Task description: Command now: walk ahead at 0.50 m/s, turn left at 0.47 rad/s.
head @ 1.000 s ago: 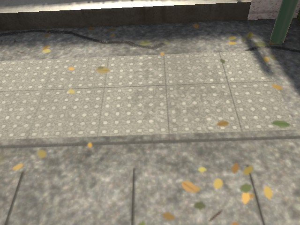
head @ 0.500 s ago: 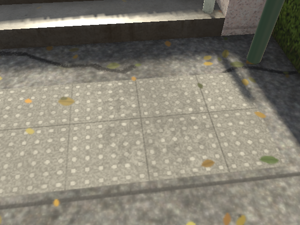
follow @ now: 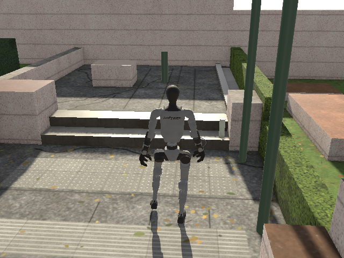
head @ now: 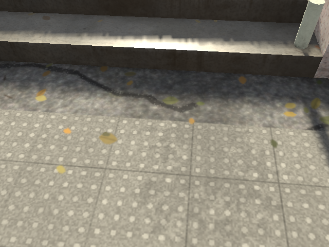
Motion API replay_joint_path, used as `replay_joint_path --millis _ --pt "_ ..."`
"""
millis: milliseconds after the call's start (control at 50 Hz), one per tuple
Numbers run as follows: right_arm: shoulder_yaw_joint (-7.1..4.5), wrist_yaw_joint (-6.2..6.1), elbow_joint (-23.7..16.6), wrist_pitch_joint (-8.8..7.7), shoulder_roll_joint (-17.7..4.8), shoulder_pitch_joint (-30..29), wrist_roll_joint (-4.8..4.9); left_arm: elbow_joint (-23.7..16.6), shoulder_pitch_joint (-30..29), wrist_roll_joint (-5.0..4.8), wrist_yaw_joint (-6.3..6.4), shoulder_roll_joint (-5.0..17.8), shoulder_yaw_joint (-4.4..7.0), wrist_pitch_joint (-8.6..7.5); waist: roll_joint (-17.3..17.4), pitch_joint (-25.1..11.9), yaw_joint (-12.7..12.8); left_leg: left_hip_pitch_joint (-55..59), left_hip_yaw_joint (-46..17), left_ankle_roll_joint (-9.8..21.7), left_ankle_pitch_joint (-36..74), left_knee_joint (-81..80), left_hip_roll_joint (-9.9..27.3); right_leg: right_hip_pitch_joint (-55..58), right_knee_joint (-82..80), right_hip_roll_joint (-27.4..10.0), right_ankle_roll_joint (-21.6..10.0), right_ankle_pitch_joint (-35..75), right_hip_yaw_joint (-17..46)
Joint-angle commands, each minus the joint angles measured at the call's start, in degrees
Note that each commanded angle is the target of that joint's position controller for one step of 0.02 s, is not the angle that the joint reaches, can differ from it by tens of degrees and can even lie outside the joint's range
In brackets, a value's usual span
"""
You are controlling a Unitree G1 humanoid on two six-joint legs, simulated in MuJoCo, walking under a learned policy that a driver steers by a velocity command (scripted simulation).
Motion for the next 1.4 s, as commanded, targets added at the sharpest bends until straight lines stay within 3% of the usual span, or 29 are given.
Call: replay_joint_path --millis 20,180,240,280,300,320,340,360,380,420,580,660,720,740,760,780,800,820,880,920,1020,1160,1180,1200,1220,1240,1280,1320,1400 --pt "-0.21 0.65 -3.23 0.00 -0.92 0.04 -0.46 -3.39 -3.54 0.04 1.00 8.10 1.60 -0.72 -5.73 1.09 -1.98 -2.49 -1.48 -0.60 8.24 -7.34 1.69 0.48 -9.45 -16.14 -6.67 14.21 6.19" --pt "0.81 3.42 -9.75 -0.11 -0.04 -12.72 -0.55 -1.51 1.92 -1.57 1.72 10.77 2.64 1.58 -5.18 4.90 1.69 -3.38 6.69 1.92 6.49 -22.42 -0.63 12.15 -4.95 -18.87 -4.92 22.96 -1.37" --pt "-0.71 3.82 -10.34 0.25 -3.07 -7.73 -0.34 -2.39 -0.49 -2.42 1.98 13.37 3.35 2.64 -8.38 0.15 -2.83 8.01 11.65 5.10 -2.12 -22.84 -6.09 13.73 6.67 -18.88 -3.16 49.58 -3.67" --pt "-4.07 2.89 -6.46 0.44 -9.01 8.50 -0.01 -3.17 -2.54 -2.67 1.99 13.73 3.18 3.14 -6.49 -8.14 -11.64 32.01 10.87 9.15 1.23 -29.54 -10.23 4.80 29.80 -15.25 0.13 47.27 -5.34" --pt "-5.38 1.62 -4.98 0.87 -14.70 13.40 -0.04 -4.76 -1.45 -0.06 1.71 8.11 1.51 2.46 5.79 -11.46 -10.29 47.19 -8.01 12.81 4.56 -29.83 1.67 -13.13 49.01 -10.36 2.76 6.67 -4.66" --pt "-5.08 2.06 -7.08 -0.20 -17.13 11.55 -0.63 -8.11 1.55 -0.75 0.83 3.63 -0.14 -0.01 12.89 -20.25 -5.09 61.67 -42.55 24.94 -8.42 -41.02 12.99 -33.08 64.85 1.46 4.78 -24.74 8.00" --pt "-3.58 2.39 -7.27 -0.79 -12.05 12.71 -1.14 -9.20 -6.55 -3.28 0.01 8.64 0.85 -2.24 4.15 -18.05 -9.09 60.98 -40.40 21.41 -8.49 -45.72 12.35 -39.98 66.90 -1.44 3.14 -21.30 15.47" --pt "-2.87 2.25 -7.28 -1.44 -9.24 10.21 -1.04 -10.16 -9.10 -4.20 -0.29 9.07 0.90 -3.18 2.52 -11.27 -7.98 54.68 -31.39 19.01 -4.79 -45.24 10.52 -42.37 63.56 -3.97 1.58 -15.86 14.84" --pt "-2.22 2.23 -8.36 -1.84 -7.22 5.44 -0.71 -8.99 -8.51 -3.01 0.22 8.79 0.98 -3.28 -3.11 -7.24 -4.85 45.32 -24.33 16.78 0.96 -45.09 7.85 -38.41 58.45 -6.82 1.55 -11.40 14.94" --pt "-1.18 1.69 -9.97 -2.03 -4.55 0.79 -1.17 -8.53 -6.80 -1.31 0.52 9.85 1.95 -1.78 -2.15 -4.78 -1.26 33.67 -17.27 15.07 8.67 -46.84 4.49 -30.07 51.21 -9.32 2.81 -7.39 15.19" --pt "-2.25 -0.93 -9.73 -0.79 -8.66 6.23 -0.81 -13.52 -18.28 -0.28 0.46 5.17 0.41 -0.04 1.83 -1.45 -3.95 22.71 -6.13 9.65 25.71 -43.76 -3.18 -22.55 20.31 -2.13 6.35 13.10 10.74" --pt "-2.15 -1.50 -9.44 0.75 -7.73 8.38 -0.43 -15.44 -20.28 -0.97 -0.36 7.26 0.85 0.22 3.90 -3.26 -4.75 27.09 -12.26 7.21 19.49 -38.00 -1.70 -19.57 12.75 0.40 5.36 14.71 12.98" --pt "-1.99 -2.28 -11.72 1.25 -6.96 4.32 -0.55 -14.27 -14.31 -0.35 -0.53 9.93 1.81 -0.70 5.07 -5.33 -0.93 30.35 -16.66 5.10 19.09 -28.80 -2.20 -13.56 7.31 -0.33 2.84 14.02 13.89" --pt "-1.38 -2.16 -13.03 1.09 -5.12 3.61 -0.86 -13.81 -10.27 0.68 -0.27 11.58 2.19 -1.11 2.99 -9.35 0.76 27.98 -15.01 2.92 16.35 -20.56 -5.70 -4.43 6.02 -4.29 0.57 23.34 15.59" --pt "-0.26 -1.99 -14.27 0.96 -1.44 7.41 -2.23 -13.90 -5.63 1.87 0.18 14.57 2.51 -0.90 -7.99 -17.03 0.14 17.32 -9.55 -0.16 -9.83 -3.96 -11.21 12.28 11.39 -17.17 -4.15 47.81 26.27" --pt "-0.01 -1.49 -14.26 0.96 -2.73 18.94 -0.68 -13.00 -3.48 1.12 -0.05 14.72 2.56 0.29 -22.75 -25.96 -3.94 5.42 -6.83 -2.45 -35.55 10.06 -14.79 24.51 10.22 -30.60 -15.94 46.68 45.67" --pt "-1.34 -1.34 -12.24 1.64 -9.03 19.42 -0.10 -15.05 -7.29 -0.29 -0.02 11.16 1.89 1.24 -14.98 -23.66 -3.56 2.15 -7.44 -4.15 -29.85 16.73 -9.60 19.14 7.35 -29.04 -15.47 29.27 46.39" --pt "-2.10 -1.53 -13.30 2.83 -11.19 11.88 -0.01 -16.33 -9.58 -0.26 0.50 7.81 0.88 2.20 -10.49 -16.57 -1.54 -0.21 -4.38 -5.41 -24.88 18.78 -7.81 12.92 6.07 -24.67 -12.59 19.41 37.44" --pt "-2.10 -2.22 -14.97 5.74 -8.44 7.67 -0.50 -15.84 -14.80 0.72 1.09 8.21 0.44 4.10 -9.50 -5.28 -3.61 5.57 -0.44 -6.00 -17.84 12.55 -4.25 -7.88 -0.34 -16.61 -9.27 6.83 23.28" --pt "-1.44 -2.28 -15.61 5.69 -5.55 8.14 -0.47 -15.31 -14.62 0.90 1.33 8.99 0.88 4.11 -10.89 -5.02 -3.63 7.94 1.89 -5.93 -16.14 6.64 -4.36 -9.15 -1.93 -15.18 -9.88 9.44 18.11" --pt "-0.65 -1.33 -17.96 5.16 -4.97 3.85 -0.99 -15.03 -14.45 -0.03 1.94 11.22 1.82 4.98 -10.06 -8.64 -2.32 12.05 3.18 -5.11 -10.90 -6.46 -2.03 -5.21 -2.21 -18.95 -11.55 12.30 14.06" --pt "-1.67 0.46 -17.32 5.56 -6.56 6.00 -1.30 -13.05 -13.08 -2.20 1.29 12.33 2.31 6.68 -9.90 -7.17 -4.11 25.72 8.30 0.37 -3.93 -29.33 -5.63 -6.63 5.01 -18.51 -4.86 2.38 7.63" --pt "-2.49 0.07 -16.81 5.50 -8.68 8.20 -1.60 -11.74 -10.44 -2.19 1.02 10.30 1.94 7.00 -5.09 -5.82 -4.39 30.80 3.43 2.98 1.26 -35.98 -4.23 -11.82 12.09 -15.57 -0.48 -3.15 4.46" --pt "-3.91 -1.09 -17.81 5.39 -15.30 9.14 -1.82 -13.05 -9.65 0.03 0.39 6.58 0.90 7.01 12.75 -4.80 -2.18 37.88 -17.67 9.35 17.77 -40.09 10.70 -26.64 31.31 -7.36 5.83 -20.49 -2.00" --pt "-3.95 -0.89 -19.88 4.39 -17.70 7.31 -3.47 -15.98 -15.26 0.29 0.91 8.42 1.50 6.44 14.07 -4.75 -4.44 32.05 -26.92 18.46 19.08 -42.55 16.15 -33.98 42.97 -1.73 7.01 -28.22 7.21" --pt "-3.42 -0.55 -19.85 3.16 -15.49 5.79 -4.05 -16.20 -17.59 -0.64 1.26 10.31 2.14 6.36 7.99 -4.75 -4.86 30.69 -22.57 17.06 14.74 -43.41 13.13 -34.28 48.18 -2.66 6.05 -23.96 11.53" --pt "-2.47 -0.79 -19.44 2.07 -11.50 3.03 -1.47 -14.05 -14.05 -0.84 1.49 10.96 2.84 6.18 3.87 -5.56 -2.54 31.74 -17.79 10.67 -8.62 -44.63 7.55 -35.32 46.70 -4.63 4.73 -12.74 12.97" --pt "-1.36 -1.18 -19.38 1.82 -9.41 3.09 -1.14 -14.09 -13.95 -0.82 0.93 10.87 3.03 5.48 6.23 -3.87 -2.17 30.28 -18.71 10.14 -20.35 -47.89 5.64 -34.90 45.33 -4.07 4.89 -6.44 12.59" --pt "-1.53 -1.85 -18.92 0.76 -9.95 6.12 -1.56 -14.69 -16.85 -1.35 -0.21 9.50 2.59 3.09 5.79 -2.54 -3.48 32.82 -17.79 9.85 -15.66 -48.92 4.27 -32.62 31.07 -2.43 5.09 -0.70 13.05"
Velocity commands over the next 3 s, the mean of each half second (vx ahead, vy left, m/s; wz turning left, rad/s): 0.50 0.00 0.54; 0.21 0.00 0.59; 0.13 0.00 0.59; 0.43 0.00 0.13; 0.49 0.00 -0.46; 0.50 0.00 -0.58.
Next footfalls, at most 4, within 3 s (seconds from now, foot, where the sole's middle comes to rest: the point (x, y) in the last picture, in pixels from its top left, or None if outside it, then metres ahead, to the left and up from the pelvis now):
0.28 left None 0.30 0.15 -0.78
0.74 right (164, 217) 0.62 0.07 -0.78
1.18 left None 0.41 0.24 -0.78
1.64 right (140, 209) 0.66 0.17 -0.78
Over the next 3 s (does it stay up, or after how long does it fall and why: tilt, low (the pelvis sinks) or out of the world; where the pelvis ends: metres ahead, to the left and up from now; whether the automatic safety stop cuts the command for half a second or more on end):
stays up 1.02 0.67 -0.01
